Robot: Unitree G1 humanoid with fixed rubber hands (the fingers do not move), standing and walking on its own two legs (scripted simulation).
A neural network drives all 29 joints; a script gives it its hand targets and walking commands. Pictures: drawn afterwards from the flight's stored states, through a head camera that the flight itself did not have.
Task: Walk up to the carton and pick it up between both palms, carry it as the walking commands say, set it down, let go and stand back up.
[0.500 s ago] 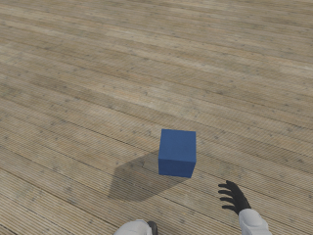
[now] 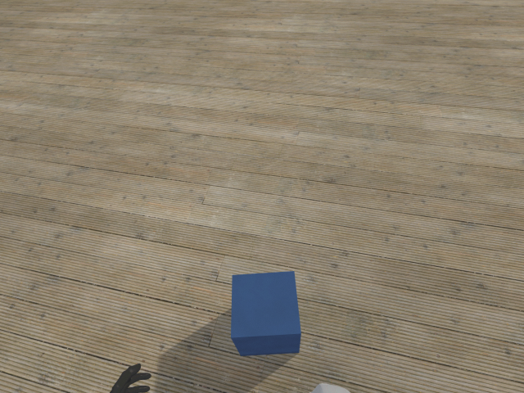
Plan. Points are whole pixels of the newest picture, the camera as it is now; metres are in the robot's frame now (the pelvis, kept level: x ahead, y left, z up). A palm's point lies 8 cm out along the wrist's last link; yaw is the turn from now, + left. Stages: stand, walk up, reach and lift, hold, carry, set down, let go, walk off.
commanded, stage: walk up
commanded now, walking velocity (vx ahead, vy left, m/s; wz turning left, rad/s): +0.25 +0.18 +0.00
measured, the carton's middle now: (266, 315) +0.44 +0.02 -0.64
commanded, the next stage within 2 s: stand in 1.50 s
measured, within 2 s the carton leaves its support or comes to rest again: neither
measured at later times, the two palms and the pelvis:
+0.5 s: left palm out of the picture +0.05 +0.33 -0.14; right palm out of the picture +0.11 -0.17 -0.10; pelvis +0.03 +0.08 +0.01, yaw +1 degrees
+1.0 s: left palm out of the picture +0.06 +0.32 -0.13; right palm out of the picture -0.03 -0.14 -0.10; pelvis +0.03 +0.09 +0.02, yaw +0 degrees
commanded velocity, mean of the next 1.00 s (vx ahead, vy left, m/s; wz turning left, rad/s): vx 0.08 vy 0.04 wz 0.00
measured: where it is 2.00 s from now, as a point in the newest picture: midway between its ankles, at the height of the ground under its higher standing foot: outside the picture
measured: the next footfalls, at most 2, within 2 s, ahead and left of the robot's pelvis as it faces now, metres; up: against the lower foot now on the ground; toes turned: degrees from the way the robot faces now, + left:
left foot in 0.42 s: +0.07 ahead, +0.16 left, +0.00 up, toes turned -5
right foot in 1.12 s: +0.09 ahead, -0.06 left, +0.00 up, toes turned +1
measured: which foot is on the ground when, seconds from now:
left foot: up 0.00-0.40, down 0.42-1.00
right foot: down 0.00-0.42, up 0.44-1.00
